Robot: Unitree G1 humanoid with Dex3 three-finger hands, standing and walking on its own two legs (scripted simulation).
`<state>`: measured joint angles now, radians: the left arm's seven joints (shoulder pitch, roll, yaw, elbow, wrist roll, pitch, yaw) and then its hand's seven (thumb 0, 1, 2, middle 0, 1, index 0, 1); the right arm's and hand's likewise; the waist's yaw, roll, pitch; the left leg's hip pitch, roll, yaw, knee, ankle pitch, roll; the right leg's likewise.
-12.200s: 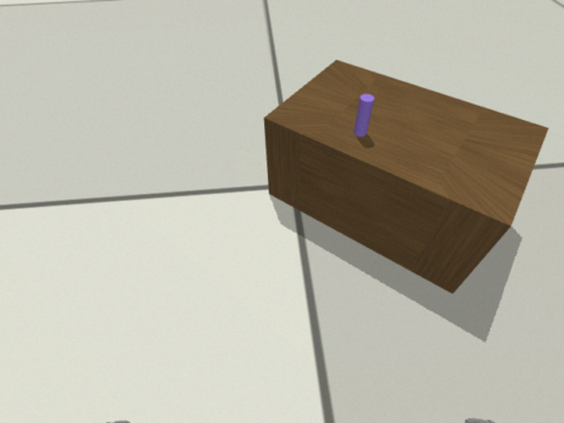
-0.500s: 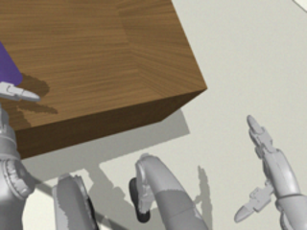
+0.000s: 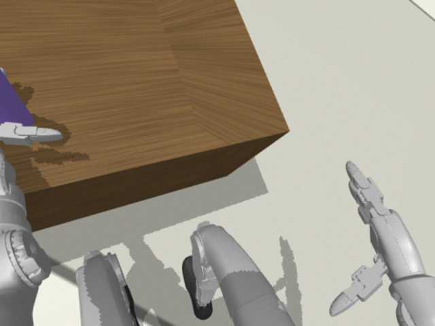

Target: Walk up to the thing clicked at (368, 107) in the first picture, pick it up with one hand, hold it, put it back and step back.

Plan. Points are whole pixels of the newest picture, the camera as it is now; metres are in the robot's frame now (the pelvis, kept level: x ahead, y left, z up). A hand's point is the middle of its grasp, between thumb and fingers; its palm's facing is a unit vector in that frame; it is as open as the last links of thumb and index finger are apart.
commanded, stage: close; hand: left
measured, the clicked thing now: (0, 99) +0.53 +0.22 -0.05
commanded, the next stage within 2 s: settle in 0.40 s
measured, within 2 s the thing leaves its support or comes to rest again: leaves its support in 0.74 s
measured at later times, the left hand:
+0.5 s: hand (7, 101) +0.53 +0.21 -0.05, palm faces +0.17 -0.99 +0.00, open 7.2 cm
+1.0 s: hand out of the picture +0.54 +0.22 +0.00, palm faces +0.19 -0.98 -0.02, open 6.4 cm
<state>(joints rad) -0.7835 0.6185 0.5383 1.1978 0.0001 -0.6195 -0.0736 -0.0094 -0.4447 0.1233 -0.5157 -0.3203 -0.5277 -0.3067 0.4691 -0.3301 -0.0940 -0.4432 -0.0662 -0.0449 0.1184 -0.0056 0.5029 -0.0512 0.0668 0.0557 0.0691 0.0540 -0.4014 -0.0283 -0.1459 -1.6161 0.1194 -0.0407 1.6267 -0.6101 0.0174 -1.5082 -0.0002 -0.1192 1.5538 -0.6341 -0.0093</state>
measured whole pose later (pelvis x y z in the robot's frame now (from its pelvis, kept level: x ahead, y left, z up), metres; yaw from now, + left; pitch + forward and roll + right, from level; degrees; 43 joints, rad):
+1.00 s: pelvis +0.00 +0.01 +0.02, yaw +0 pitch +32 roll -6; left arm -0.87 0.62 0.48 1.21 0.04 -0.52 -0.02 -0.03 0.00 1.17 -0.91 -1.16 -0.95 -1.16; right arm 0.43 -0.30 -0.05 -0.32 -0.07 0.00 0.09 -0.01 0.53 -0.05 0.07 0.06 0.07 0.05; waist -0.37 -0.01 -0.16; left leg -1.54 0.11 -0.02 1.55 -0.58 0.03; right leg -1.44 0.00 -0.10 1.48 -0.60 0.00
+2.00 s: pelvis +0.01 +0.01 +0.08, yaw +2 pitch +25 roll -5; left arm -0.67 0.42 0.40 1.04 -0.04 -0.51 -0.04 -0.03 -0.03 1.20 -0.93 -1.14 -0.97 -1.15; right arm 0.41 -0.27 -0.06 -0.10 -0.06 0.02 0.06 -0.01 0.53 -0.05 0.06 0.06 0.06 0.05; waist -0.25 0.01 -0.16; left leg -1.24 0.10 0.01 1.32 -0.53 0.02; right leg -1.15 0.00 -0.08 1.25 -0.55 0.01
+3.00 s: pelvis +0.04 +0.00 +0.14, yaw +4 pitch +13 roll -1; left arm -0.17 0.21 0.19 0.46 -0.16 -0.38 -0.05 -0.03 -0.02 1.19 -0.93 -1.14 -0.97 -1.14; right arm 0.42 -0.24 -0.08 0.12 0.01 0.07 -0.02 -0.01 0.54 -0.05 0.06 0.06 0.06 0.05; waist -0.05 0.00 -0.10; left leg -0.75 0.06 0.07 0.97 -0.44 0.01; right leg -0.70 -0.03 -0.04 0.96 -0.48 0.01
